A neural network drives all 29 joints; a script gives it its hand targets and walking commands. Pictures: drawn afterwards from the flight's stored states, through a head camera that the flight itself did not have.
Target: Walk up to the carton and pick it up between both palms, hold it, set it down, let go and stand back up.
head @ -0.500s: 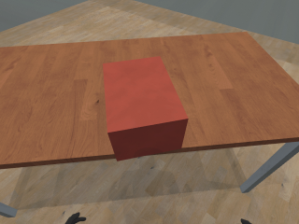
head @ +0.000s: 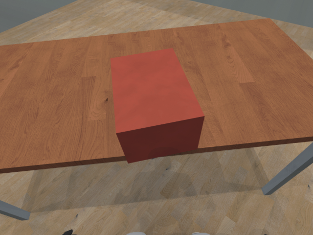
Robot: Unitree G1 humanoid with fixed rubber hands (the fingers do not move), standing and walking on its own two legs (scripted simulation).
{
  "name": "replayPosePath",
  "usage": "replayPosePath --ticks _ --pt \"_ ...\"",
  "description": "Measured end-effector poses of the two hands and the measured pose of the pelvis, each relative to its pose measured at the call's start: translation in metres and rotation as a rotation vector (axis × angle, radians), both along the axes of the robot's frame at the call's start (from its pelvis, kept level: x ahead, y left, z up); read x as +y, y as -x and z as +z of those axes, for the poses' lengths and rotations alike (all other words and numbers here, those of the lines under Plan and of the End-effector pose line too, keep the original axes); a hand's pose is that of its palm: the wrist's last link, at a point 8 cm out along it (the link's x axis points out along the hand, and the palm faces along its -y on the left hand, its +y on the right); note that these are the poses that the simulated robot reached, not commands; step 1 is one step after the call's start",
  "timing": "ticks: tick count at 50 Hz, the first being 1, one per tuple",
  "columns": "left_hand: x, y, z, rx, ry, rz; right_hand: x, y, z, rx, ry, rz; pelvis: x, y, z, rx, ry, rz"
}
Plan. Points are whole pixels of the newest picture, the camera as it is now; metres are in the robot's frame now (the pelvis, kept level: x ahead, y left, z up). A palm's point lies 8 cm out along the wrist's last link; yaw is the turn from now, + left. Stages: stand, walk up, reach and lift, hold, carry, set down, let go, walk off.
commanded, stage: walk up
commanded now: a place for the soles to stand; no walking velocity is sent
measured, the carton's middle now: (151, 101) +0.48 +0.05 +0.05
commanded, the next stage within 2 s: reach and lift in 1.82 s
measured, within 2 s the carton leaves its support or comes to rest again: neither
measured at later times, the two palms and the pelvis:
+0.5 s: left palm out of the picture +0.13 +0.26 -0.08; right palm out of the picture +0.10 -0.24 -0.08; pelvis +0.02 +0.02 +0.02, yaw +1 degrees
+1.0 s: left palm out of the picture +0.11 +0.26 -0.09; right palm out of the picture +0.11 -0.26 -0.08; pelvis +0.02 +0.00 +0.02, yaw +3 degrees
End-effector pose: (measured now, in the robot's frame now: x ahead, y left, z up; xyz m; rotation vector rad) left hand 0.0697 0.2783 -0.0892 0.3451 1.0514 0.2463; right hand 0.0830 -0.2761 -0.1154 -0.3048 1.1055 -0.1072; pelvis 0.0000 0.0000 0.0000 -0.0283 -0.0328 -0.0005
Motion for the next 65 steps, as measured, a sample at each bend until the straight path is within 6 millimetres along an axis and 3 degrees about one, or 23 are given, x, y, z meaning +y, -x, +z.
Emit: replayPosePath --ticks 4,10,15,20,40,65 --pt "0.009 -0.006 -0.008 0.010 0.051 -0.002 0.018 0.006 0.007 -0.018 -0.009 -0.028 0.011 0.000 0.001 -0.009 -0.041 -0.012" --pt "-0.003 -0.034 -0.007 -0.040 0.127 -0.050 0.038 0.004 0.021 -0.047 -0.037 -0.061 0.017 -0.006 0.011 -0.011 -0.027 -0.014" --pt "-0.014 -0.058 -0.001 -0.102 0.164 -0.072 0.043 -0.004 0.031 -0.074 -0.041 -0.063 0.018 -0.009 0.016 -0.007 -0.027 -0.007" --pt "-0.018 -0.068 0.003 -0.125 0.169 -0.074 0.040 -0.011 0.035 -0.091 -0.039 -0.062 0.017 -0.012 0.019 -0.003 -0.029 0.005" --pt "-0.009 -0.046 0.006 -0.057 0.120 -0.018 0.032 -0.018 0.025 -0.070 -0.052 -0.031 0.008 -0.016 0.019 -0.009 -0.036 0.038" --pt "-0.035 -0.034 -0.003 -0.026 0.150 0.038 0.009 -0.030 0.029 -0.076 -0.028 0.002 -0.017 -0.026 0.019 -0.016 -0.028 0.077"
